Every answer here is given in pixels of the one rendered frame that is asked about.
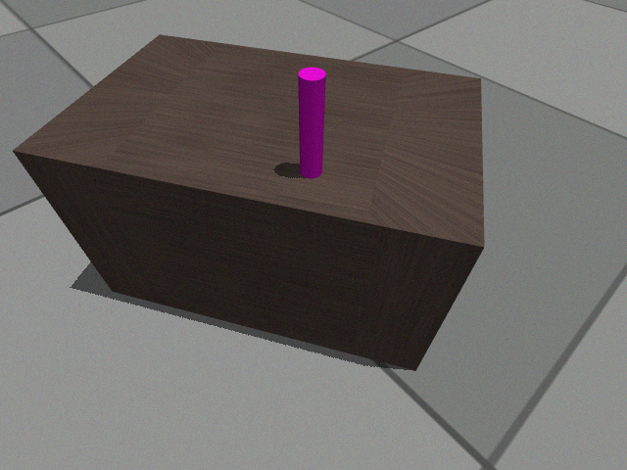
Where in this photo can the can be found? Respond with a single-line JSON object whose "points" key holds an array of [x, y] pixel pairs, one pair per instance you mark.
{"points": [[311, 120]]}

